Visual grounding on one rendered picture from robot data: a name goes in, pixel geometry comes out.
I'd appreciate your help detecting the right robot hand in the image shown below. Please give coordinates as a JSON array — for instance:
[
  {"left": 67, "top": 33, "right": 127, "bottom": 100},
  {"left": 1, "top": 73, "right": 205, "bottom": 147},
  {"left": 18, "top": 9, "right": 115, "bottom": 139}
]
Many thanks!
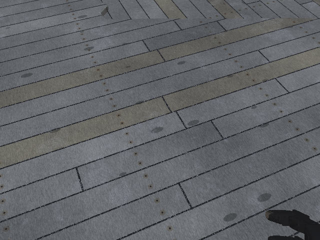
[{"left": 265, "top": 209, "right": 320, "bottom": 240}]

